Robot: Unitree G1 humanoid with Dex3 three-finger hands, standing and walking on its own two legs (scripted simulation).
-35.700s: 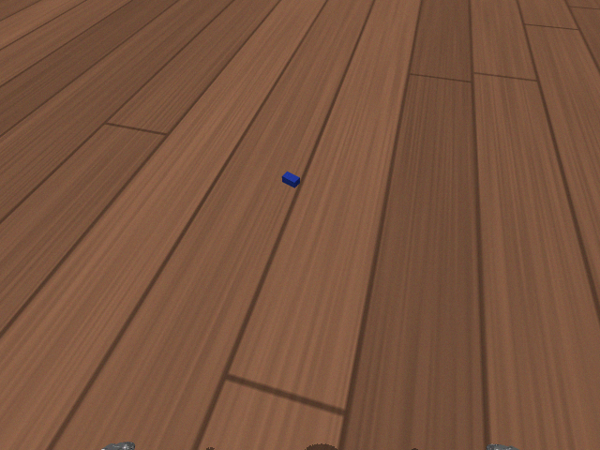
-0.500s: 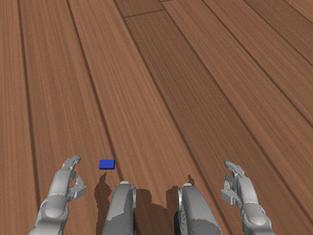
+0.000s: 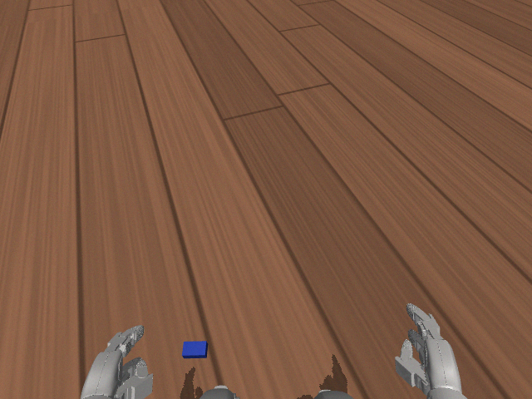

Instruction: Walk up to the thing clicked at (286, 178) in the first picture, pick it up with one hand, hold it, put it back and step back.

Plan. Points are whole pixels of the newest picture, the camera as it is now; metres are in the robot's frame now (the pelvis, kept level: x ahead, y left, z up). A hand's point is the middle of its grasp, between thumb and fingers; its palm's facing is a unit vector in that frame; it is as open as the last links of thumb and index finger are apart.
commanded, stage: home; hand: left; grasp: from above
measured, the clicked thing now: (195, 349) +0.38 +0.24 -0.69
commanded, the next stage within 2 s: stand in 1.86 s
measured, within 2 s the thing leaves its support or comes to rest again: neither
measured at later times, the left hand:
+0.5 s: hand (151, 387) +0.16 +0.18 -0.04, palm faces +0.05 -0.98 -0.21, open 7.4 cm
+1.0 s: hand (150, 384) +0.16 +0.18 -0.04, palm faces +0.04 -0.98 -0.20, open 7.4 cm
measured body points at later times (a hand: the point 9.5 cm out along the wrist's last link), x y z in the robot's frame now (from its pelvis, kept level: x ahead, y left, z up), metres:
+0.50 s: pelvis -0.01 +0.00 +0.00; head +0.01 +0.00 +0.45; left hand +0.15 +0.23 -0.03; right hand +0.15 -0.25 -0.06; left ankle +0.01 +0.13 -0.68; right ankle -0.01 -0.14 -0.68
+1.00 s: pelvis +0.00 +0.00 +0.00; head +0.01 +0.00 +0.45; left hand +0.16 +0.23 -0.03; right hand +0.16 -0.24 -0.06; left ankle +0.01 +0.13 -0.68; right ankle -0.01 -0.14 -0.68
